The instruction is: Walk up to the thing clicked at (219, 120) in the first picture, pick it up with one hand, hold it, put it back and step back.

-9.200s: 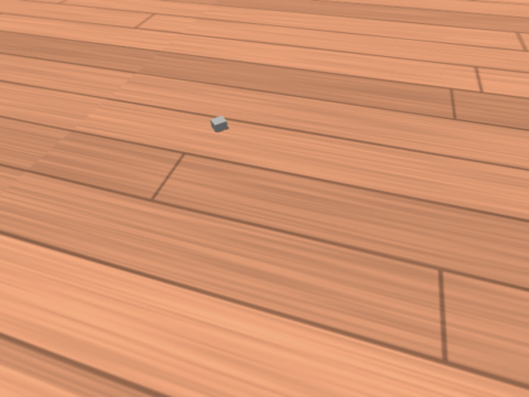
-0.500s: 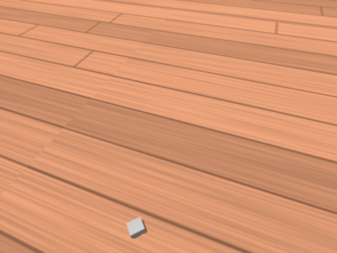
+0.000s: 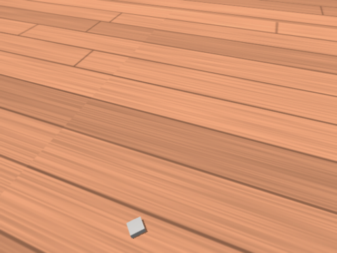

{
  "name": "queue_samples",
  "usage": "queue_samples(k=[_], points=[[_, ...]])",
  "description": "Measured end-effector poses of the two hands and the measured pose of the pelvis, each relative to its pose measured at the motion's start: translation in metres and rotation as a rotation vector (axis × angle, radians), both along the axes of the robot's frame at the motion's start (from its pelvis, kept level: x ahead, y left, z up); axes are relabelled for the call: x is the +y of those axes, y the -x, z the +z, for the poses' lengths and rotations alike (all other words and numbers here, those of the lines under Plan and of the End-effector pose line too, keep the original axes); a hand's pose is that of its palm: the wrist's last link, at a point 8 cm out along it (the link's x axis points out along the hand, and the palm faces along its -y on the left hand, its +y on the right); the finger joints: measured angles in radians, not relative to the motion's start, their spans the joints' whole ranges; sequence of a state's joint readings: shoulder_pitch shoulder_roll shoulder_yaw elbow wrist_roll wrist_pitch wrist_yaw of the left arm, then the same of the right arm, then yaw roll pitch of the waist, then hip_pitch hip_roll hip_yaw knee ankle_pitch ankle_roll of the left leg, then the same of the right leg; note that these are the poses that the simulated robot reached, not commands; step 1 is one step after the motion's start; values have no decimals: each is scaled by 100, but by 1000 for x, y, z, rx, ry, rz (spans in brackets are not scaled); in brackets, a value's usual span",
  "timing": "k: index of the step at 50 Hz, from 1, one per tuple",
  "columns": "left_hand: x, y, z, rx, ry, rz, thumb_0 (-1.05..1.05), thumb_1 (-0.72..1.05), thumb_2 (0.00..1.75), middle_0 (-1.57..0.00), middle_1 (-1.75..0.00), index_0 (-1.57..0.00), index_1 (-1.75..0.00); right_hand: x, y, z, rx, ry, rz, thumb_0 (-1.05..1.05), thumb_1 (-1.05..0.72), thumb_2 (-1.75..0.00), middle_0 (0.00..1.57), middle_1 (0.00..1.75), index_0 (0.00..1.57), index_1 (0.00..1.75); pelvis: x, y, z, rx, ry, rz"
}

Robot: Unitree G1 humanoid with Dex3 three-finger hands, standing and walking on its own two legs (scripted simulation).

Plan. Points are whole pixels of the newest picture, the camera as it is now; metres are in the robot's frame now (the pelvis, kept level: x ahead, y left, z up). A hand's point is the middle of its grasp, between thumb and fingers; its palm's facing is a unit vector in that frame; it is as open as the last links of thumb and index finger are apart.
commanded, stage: stand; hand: left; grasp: from above
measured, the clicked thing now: (136, 227) +0.40 +0.22 -0.76
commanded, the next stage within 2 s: rise first in 0.14 s
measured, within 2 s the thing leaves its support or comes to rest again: neither
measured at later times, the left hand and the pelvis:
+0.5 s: hand out of the picture +0.16 +0.25 -0.18, palm faces -0.03 -0.94 -0.34, open 9.2 cm; pelvis -0.01 +0.00 -0.02, yaw -1 degrees
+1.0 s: hand out of the picture +0.12 +0.27 -0.25, palm faces -0.17 -0.85 -0.51, open 14.0 cm; pelvis -0.02 +0.01 -0.10, yaw -1 degrees
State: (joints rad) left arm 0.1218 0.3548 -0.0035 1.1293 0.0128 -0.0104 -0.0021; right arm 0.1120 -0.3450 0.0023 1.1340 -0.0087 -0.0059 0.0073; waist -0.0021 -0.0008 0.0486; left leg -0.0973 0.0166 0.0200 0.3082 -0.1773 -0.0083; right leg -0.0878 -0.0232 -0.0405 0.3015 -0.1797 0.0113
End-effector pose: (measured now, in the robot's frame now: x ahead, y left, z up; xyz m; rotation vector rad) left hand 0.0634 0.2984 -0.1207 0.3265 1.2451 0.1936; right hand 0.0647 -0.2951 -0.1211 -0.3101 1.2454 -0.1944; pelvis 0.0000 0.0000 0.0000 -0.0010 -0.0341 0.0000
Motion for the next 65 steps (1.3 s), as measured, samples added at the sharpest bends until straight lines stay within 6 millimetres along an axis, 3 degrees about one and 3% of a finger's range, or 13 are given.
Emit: queue_samples(k=[13,17,22,25,29,35,43,56,60,65], points=[[0,-4,-1,-2,4,-2,1,91,90,-20,-30,-20,-30,1,-3,1,-2,3,4,0,-90,-90,20,30,20,30,1,-2,0,4,0,1],[-4,-27,-3,-93,12,35,1,84,91,-21,-37,-20,-37,10,-12,1,-95,-5,2,0,-92,-90,20,30,20,30,1,6,-5,50,2,9],[-5,-70,-14,-143,22,-14,1,61,90,-21,-56,-21,-56,27,-12,-7,-143,-33,-13,0,-95,-91,20,30,20,30,-1,15,-16,129,3,-1],[-3,-86,-18,-163,6,-52,1,42,89,-20,-69,-20,-69,34,-8,-12,-160,-47,-36,0,-96,-91,20,30,20,30,0,15,-23,159,3,-11],[-3,-88,-23,-127,-30,-94,1,14,89,-19,-82,-20,-81,40,-5,-17,-179,-62,-50,0,-96,-91,20,30,20,30,4,13,-30,181,9,-13],[0,-74,-45,-59,-69,-108,0,-25,90,-19,-91,-19,-91,44,-18,-27,-248,-63,-25,1,-95,-91,20,30,20,30,8,14,-49,235,15,-17],[4,-62,-78,-95,-127,-155,0,-49,91,-20,-96,-19,-97,47,-49,-53,-330,-32,43,1,-96,-91,20,30,20,30,10,20,-85,314,20,-15],[8,-56,-106,-71,-222,-258,0,-57,93,-16,-103,-16,-103,64,-84,-87,-438,-59,108,1,-96,-91,20,30,20,30,11,26,-125,409,33,-4],[16,-67,-135,-64,-297,-327,0,-56,93,-14,-104,-15,-104,61,-87,-113,-454,-55,139,1,-95,-91,20,30,20,30,9,33,-151,460,29,-2],[14,-93,-179,-105,-394,-458,0,-53,92,-14,-104,-14,-103,49,-81,-161,-429,-43,152,1,-93,-90,20,30,20,30,7,47,-194,528,23,-1]])
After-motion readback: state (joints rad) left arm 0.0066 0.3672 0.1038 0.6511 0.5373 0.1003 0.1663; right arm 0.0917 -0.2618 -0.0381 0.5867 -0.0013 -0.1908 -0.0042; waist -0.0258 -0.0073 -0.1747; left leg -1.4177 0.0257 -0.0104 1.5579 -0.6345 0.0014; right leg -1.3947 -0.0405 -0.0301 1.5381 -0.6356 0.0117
